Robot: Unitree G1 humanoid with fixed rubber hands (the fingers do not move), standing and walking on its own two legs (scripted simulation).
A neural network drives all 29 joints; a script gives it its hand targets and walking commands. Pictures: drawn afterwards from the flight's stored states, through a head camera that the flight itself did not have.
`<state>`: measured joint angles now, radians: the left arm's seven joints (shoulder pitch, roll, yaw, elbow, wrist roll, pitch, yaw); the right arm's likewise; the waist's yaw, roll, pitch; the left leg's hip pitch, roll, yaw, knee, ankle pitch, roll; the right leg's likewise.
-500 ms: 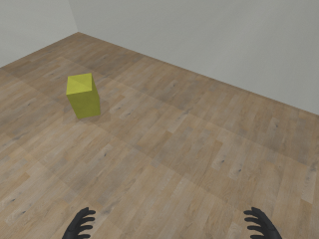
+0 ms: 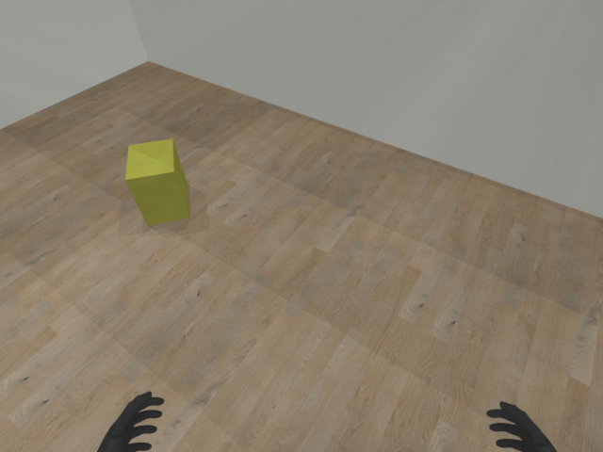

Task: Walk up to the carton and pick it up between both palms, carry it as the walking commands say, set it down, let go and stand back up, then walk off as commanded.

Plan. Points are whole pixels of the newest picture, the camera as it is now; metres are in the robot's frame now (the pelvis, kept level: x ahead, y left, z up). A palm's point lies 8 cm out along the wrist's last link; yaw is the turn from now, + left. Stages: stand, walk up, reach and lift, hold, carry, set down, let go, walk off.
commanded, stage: stand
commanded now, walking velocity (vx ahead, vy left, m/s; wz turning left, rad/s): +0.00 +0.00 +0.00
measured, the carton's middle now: (160, 182) +1.34 +0.67 -0.62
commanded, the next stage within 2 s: walk up in 1.08 s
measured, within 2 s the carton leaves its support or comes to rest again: neither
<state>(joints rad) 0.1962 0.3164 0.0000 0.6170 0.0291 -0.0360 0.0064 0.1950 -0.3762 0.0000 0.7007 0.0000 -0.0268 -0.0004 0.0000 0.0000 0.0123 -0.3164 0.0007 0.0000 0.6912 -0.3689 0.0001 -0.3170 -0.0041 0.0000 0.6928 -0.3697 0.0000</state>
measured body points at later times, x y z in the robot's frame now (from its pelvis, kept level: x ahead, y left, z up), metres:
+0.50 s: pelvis +0.00 +0.00 +0.00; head +0.00 +0.00 +0.45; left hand +0.15 +0.28 -0.08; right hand +0.13 -0.30 -0.09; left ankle +0.00 +0.12 -0.72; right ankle +0.00 -0.12 -0.72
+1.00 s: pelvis -0.02 +0.00 +0.01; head -0.02 +0.00 +0.46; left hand +0.12 +0.28 -0.09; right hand +0.10 -0.31 -0.10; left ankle +0.00 +0.12 -0.72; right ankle +0.00 -0.12 -0.72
